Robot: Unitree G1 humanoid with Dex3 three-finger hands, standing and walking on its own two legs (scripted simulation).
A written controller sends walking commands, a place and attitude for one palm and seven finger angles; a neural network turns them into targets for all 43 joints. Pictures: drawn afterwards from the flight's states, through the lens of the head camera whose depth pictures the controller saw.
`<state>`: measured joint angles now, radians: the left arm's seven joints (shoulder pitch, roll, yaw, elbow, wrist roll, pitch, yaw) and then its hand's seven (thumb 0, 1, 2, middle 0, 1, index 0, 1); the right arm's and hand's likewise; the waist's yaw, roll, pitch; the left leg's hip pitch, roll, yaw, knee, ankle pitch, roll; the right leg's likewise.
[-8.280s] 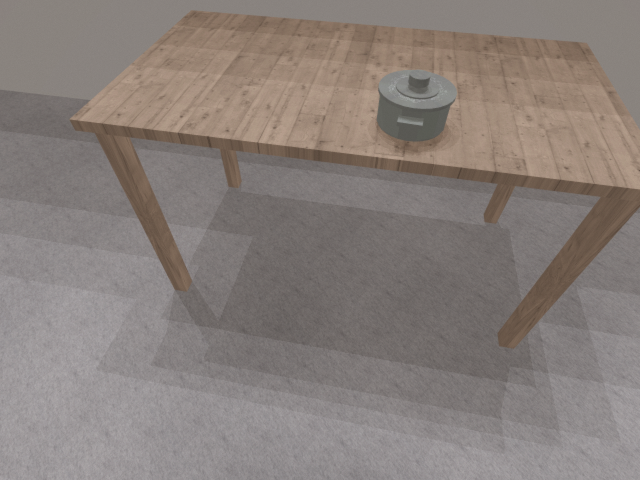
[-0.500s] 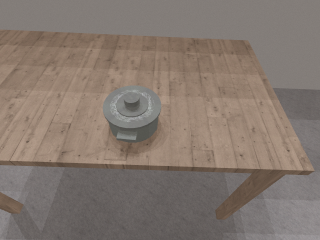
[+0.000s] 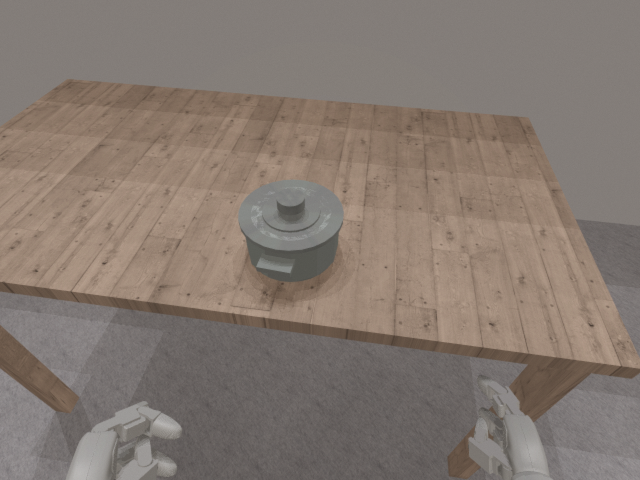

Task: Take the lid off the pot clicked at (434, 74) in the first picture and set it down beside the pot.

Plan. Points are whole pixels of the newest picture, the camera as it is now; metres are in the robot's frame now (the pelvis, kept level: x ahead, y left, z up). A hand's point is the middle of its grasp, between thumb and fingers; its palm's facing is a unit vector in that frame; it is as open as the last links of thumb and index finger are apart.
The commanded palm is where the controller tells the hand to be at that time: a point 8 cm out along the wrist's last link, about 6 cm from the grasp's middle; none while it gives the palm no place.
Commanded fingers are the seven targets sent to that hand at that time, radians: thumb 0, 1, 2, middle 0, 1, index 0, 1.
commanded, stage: lift the closed hand beside the body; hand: left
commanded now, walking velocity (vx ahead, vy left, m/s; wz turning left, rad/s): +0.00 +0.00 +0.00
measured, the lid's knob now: (290, 201) +0.49 +0.11 +0.09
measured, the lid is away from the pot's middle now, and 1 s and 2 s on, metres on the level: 0.00 0.00 0.00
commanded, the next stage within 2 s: raise the hand higher, near the body in 0.10 s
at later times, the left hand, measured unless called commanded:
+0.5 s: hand (127, 422) +0.16 +0.23 +0.05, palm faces +0.25 -0.88 -0.41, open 3.1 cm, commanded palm +0.11 +0.26 +0.09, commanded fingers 0.00 0.90 0.90 -1.30 -1.50 -1.30 -1.50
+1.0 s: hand (115, 362) +0.19 +0.23 +0.11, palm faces +0.30 -0.86 -0.42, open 3.1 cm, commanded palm +0.15 +0.27 +0.14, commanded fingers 0.00 0.90 0.90 -1.30 -1.50 -1.30 -1.50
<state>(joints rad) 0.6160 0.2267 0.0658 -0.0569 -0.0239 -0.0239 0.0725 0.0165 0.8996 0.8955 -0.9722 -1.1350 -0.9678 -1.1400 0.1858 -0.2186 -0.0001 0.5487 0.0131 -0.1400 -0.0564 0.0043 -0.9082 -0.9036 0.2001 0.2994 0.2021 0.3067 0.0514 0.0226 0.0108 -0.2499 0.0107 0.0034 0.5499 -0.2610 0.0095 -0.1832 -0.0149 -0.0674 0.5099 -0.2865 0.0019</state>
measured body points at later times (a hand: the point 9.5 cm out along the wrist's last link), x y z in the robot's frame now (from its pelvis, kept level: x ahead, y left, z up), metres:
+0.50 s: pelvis +0.02 -0.01 +0.00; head +0.01 -0.02 +0.45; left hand +0.14 +0.27 +0.08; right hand +0.21 -0.23 -0.07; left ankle +0.02 +0.11 -0.73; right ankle -0.01 -0.12 -0.73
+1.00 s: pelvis +0.02 +0.00 +0.00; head +0.02 -0.02 +0.45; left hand +0.17 +0.28 +0.14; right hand +0.22 -0.20 -0.07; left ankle +0.02 +0.11 -0.73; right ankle -0.01 -0.12 -0.73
